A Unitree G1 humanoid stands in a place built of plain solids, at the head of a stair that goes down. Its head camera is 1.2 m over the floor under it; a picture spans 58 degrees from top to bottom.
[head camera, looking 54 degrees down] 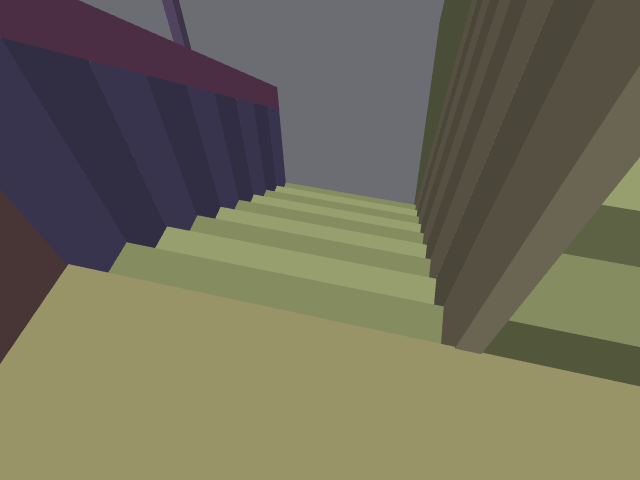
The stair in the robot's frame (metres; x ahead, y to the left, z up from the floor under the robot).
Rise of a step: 0.21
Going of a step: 0.24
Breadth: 1.25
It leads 13 degrees to the right of straight ahead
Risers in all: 10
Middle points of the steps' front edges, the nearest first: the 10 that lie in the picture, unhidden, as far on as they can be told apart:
0.63 0.22 0.00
0.87 0.16 -0.20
1.11 0.11 -0.41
1.34 0.05 -0.62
1.58 0.00 -0.82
1.82 -0.06 -1.03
2.05 -0.11 -1.23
2.29 -0.17 -1.44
2.53 -0.22 -1.65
2.76 -0.28 -1.85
